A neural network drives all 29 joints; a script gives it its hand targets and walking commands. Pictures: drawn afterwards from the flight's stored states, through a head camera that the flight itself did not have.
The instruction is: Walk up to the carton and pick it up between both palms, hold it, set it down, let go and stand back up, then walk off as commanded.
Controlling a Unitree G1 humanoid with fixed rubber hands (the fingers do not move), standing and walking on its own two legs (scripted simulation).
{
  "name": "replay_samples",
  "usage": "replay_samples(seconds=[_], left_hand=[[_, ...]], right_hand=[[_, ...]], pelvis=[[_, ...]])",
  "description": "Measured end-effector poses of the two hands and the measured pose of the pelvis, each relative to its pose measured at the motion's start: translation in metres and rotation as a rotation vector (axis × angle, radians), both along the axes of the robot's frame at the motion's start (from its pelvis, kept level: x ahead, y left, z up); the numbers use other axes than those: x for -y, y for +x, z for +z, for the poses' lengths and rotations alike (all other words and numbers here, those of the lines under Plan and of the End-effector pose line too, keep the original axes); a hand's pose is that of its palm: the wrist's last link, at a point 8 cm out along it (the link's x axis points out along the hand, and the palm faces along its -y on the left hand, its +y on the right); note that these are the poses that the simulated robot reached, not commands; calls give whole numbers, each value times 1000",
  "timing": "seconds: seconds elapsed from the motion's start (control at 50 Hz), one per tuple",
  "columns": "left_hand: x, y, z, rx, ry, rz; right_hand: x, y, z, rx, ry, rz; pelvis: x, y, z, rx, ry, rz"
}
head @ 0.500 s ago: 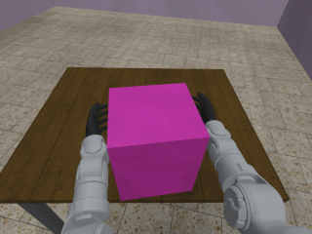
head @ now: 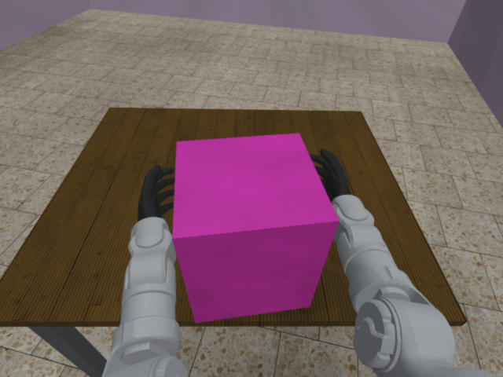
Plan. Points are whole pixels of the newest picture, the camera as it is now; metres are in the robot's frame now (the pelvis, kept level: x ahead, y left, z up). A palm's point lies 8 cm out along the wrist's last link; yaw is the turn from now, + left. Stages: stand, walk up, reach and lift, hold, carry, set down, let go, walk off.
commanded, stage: set down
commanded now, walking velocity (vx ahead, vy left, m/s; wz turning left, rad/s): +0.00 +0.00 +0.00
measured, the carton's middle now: (246, 229) +0.38 +0.03 +0.05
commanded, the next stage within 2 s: none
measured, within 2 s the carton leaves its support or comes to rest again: neither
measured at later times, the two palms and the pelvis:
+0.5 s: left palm (155, 219) +0.37 +0.18 +0.08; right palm (333, 204) +0.42 -0.13 +0.07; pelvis +0.00 +0.00 +0.00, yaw +0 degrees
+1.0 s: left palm (140, 271) +0.29 +0.19 +0.05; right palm (368, 230) +0.37 -0.18 +0.07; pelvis -0.03 -0.01 +0.00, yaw +0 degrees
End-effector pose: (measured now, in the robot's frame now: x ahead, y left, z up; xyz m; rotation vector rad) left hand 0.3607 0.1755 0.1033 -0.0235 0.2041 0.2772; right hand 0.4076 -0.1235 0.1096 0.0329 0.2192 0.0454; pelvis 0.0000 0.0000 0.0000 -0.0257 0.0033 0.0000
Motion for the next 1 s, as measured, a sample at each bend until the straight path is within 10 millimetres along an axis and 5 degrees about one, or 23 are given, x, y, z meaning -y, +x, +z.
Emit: replay_samples(seconds=[0.22, 0.4, 0.54, 0.74, 1.0], left_hand=[[-3, 2, -5, -29, 26, 29], [-4, 10, -18, -74, 10, 47], [-3, 12, -28, -90, 8, 40], [-9, -30, -59, -147, 14, 59], [-13, -70, -50, -80, 2, 57]], right_hand=[[2, 3, -2, 24, -104, 41], [3, 5, -38, -117, -116, 45], [9, 16, -30, -57, -130, 44], [37, 14, -15, 14, -150, 22], [56, -41, -41, -48, -145, 38]], pelvis=[[0, -1, 0, 2, 0, 0], [2, -1, 0, -20, 2, -1], [3, 1, 0, -43, 3, -1], [7, -2, 0, -39, 4, -3], [10, -25, -1, -8, 4, -5]])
